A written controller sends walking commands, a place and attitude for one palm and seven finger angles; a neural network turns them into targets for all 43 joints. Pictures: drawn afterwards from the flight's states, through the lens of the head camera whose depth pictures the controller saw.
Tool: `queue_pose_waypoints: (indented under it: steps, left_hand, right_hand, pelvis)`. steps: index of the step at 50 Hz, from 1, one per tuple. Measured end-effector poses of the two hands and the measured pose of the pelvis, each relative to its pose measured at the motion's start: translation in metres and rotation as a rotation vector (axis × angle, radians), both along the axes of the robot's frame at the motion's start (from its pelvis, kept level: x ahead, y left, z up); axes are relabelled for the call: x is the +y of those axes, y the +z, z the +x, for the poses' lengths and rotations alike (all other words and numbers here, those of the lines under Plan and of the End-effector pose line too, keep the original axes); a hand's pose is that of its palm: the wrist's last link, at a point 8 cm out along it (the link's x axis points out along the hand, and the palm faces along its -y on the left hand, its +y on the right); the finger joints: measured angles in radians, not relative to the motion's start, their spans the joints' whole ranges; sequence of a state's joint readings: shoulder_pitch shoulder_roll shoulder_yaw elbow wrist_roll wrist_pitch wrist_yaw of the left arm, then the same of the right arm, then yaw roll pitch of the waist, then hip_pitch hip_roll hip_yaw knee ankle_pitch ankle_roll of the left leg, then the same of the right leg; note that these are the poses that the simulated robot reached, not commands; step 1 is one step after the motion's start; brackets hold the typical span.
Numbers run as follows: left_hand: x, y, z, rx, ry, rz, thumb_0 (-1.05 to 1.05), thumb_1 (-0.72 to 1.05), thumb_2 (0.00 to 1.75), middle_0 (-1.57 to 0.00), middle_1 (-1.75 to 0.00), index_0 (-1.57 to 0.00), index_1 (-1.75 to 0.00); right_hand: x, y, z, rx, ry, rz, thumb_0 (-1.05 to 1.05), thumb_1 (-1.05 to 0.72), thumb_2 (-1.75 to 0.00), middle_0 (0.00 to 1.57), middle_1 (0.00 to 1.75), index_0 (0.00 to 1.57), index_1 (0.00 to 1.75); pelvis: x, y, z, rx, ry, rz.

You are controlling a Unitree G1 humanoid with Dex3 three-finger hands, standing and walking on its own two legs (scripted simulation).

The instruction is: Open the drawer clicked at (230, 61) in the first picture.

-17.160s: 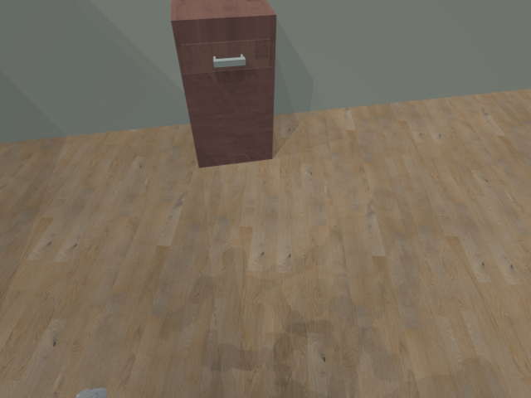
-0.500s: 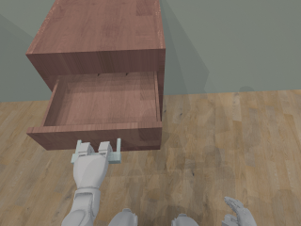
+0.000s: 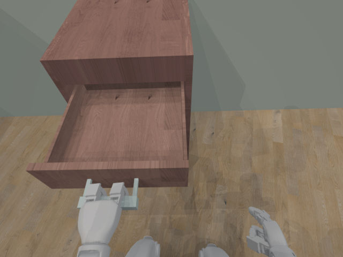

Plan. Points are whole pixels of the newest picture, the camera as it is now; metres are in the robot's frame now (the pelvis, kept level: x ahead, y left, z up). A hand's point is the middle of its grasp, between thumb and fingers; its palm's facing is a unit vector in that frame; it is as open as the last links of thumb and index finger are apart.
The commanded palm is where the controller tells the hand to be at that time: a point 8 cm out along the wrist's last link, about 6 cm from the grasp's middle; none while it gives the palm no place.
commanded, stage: pull the drawer open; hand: left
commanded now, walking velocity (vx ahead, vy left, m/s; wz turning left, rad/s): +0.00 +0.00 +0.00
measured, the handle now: (110, 193) +0.28 +0.18 -0.04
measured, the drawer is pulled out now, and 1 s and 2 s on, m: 0.30 0.30 0.30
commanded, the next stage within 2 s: open the thumb to release the handle in 0.30 s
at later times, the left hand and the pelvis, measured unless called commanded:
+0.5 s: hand (108, 222) +0.21 +0.17 -0.06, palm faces +0.00 -0.08 -1.00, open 6.2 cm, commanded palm +0.19 +0.18 -0.01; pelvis +0.00 -0.01 -0.01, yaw +0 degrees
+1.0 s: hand (104, 222) +0.21 +0.18 -0.06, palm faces +0.00 -0.10 -1.00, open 13.2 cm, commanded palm +0.18 +0.18 -0.01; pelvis -0.02 -0.01 -0.01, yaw +1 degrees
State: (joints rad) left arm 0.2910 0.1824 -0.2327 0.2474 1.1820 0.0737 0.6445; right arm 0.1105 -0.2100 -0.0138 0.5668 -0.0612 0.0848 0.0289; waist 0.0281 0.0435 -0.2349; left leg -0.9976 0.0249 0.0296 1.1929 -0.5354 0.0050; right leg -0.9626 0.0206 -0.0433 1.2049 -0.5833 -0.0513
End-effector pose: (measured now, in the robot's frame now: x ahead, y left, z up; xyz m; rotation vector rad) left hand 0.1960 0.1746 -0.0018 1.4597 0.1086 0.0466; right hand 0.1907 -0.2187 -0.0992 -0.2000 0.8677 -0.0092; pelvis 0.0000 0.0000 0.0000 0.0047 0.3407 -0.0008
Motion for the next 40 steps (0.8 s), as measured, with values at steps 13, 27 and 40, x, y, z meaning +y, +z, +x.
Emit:
queue_pose_waypoints:
  steps: [13,27,40]
  left_hand:
    - [-0.001,0.001,-0.005,0.01,0.008,-0.015,0.04,0.66,0.73,-0.25,-1.35,-0.37,-1.29]
    - [0.005,-0.003,-0.003,-0.039,0.02,0.029,0.01,0.64,0.76,-0.3,-1.34,-0.37,-1.31]
    - [0.009,0.001,-0.004,-0.008,0.052,0.015,0.0,0.06,0.54,-0.32,-1.26,-0.35,-1.26]
  right_hand:
    - [-0.005,-0.004,-0.002,-0.036,0.01,0.02,0.01,-0.9,-0.9,0.2,0.29,0.2,0.3]
    - [-0.018,-0.023,-0.009,0.034,-0.002,-0.022,0.01,-0.9,-0.9,0.2,0.29,0.2,0.3]
    - [-0.016,-0.013,-0.017,0.031,-0.018,-0.02,0.01,-0.9,-0.9,0.2,0.29,0.2,0.3]
  pelvis:
    - [-0.007,-0.008,-0.003,0.006,-0.007,0.01]
    - [-0.01,-0.014,-0.004,0.024,0.004,0.013]
    - [-0.012,-0.005,-0.009,0.008,0.007,0.011]
